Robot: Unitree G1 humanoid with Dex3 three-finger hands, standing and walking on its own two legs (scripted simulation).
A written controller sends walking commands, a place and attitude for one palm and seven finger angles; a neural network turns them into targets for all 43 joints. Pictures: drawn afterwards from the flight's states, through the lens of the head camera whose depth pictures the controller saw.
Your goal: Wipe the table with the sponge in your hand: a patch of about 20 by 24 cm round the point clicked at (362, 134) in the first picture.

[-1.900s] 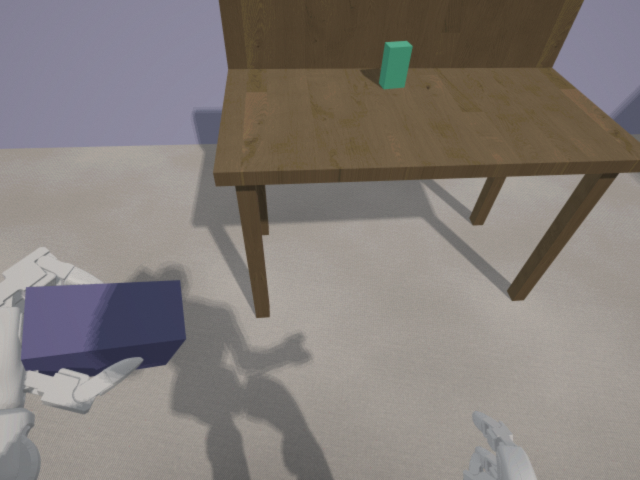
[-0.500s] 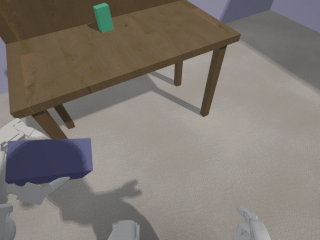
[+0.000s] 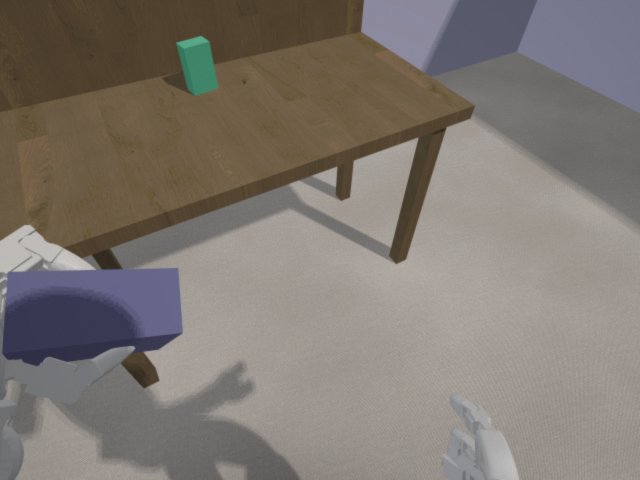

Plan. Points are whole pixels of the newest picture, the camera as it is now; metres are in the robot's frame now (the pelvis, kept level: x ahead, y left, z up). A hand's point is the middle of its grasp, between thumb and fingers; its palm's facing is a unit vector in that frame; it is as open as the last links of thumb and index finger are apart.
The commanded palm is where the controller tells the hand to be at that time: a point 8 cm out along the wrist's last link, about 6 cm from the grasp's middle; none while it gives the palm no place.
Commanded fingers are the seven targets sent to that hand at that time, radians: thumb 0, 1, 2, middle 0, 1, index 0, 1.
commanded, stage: turn to face it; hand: left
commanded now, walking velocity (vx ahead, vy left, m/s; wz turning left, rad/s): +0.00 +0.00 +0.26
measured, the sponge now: (121, 316) +0.23 +0.20 +0.16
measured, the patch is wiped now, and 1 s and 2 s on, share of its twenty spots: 0.00 0.00 0.00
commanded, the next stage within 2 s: take the last steps up to it in 0.04 s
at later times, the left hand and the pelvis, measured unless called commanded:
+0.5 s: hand (67, 326) +0.21 +0.23 +0.17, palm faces +0.44 -0.78 -0.44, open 9.7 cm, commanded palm +0.16 +0.27 +0.19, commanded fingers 0.00 0.10 1.30 -1.20 -1.60 -1.20 -1.60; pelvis +0.01 -0.02 +0.00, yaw +3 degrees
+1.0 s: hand (93, 257) +0.28 +0.24 +0.18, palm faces +0.49 -0.78 -0.40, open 9.7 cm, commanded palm +0.21 +0.27 +0.19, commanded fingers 0.00 0.10 1.30 -1.20 -1.60 -1.20 -1.60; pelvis +0.08 -0.02 +0.00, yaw +6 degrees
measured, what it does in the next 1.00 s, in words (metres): steps on the spot: right foot, then left foot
